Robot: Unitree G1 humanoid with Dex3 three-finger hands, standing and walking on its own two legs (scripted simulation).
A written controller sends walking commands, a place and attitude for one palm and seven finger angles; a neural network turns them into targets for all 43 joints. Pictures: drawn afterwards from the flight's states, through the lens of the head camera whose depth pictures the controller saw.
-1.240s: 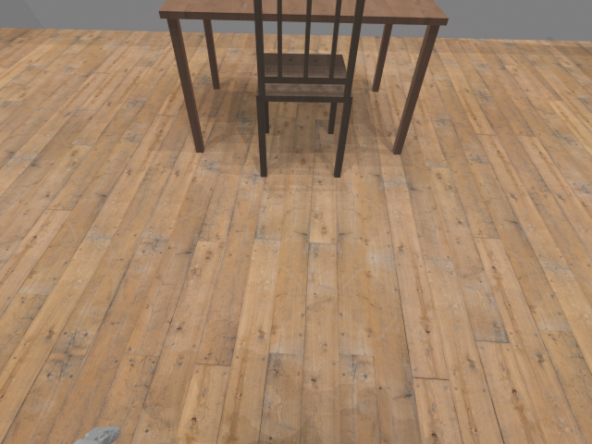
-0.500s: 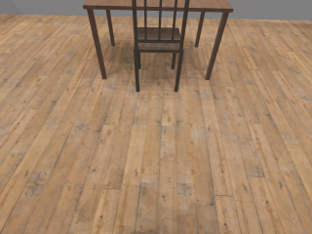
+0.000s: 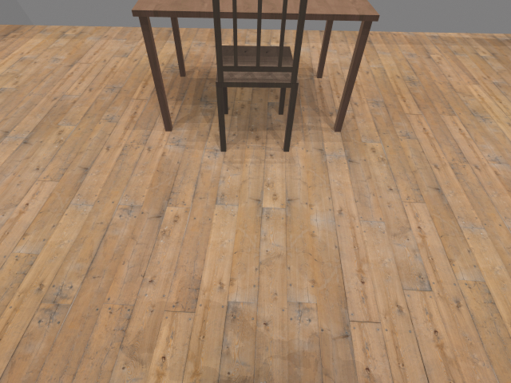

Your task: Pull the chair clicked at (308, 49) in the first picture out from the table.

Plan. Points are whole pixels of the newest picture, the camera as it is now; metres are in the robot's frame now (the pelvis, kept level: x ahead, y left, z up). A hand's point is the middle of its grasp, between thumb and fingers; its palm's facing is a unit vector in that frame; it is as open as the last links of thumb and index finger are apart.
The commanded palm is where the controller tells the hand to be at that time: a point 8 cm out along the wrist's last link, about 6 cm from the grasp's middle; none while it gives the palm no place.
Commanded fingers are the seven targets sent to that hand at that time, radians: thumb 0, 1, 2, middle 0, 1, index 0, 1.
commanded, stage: look at it before walking up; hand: left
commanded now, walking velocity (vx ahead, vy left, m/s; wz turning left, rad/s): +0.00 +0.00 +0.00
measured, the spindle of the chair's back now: (259, 28) +1.51 +0.07 -0.06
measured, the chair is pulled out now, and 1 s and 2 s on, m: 0.00 0.00 0.00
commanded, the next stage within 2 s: walk to a spot facing it in 0.20 s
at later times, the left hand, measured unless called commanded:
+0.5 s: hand out of the picture +0.06 +0.22 -0.17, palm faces -0.06 -0.96 -0.27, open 7.4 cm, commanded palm none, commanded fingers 0.00 0.90 0.90 -0.20 -0.30 -0.20 -0.30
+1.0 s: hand out of the picture +0.16 +0.11 -0.17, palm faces -0.22 -0.96 -0.17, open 7.4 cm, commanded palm none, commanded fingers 0.00 0.90 0.90 -0.20 -0.30 -0.20 -0.30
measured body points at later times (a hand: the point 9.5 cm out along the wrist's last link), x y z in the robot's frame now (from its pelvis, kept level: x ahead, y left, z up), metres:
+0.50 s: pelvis +0.02 +0.00 -0.01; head +0.02 +0.00 +0.44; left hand +0.07 +0.27 -0.15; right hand +0.07 -0.28 -0.15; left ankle +0.00 +0.12 -0.74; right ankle +0.00 -0.12 -0.74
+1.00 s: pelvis +0.17 -0.06 +0.00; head +0.19 -0.07 +0.45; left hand +0.17 +0.16 -0.15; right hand +0.20 -0.32 -0.15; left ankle +0.31 +0.05 -0.67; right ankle +0.06 -0.12 -0.74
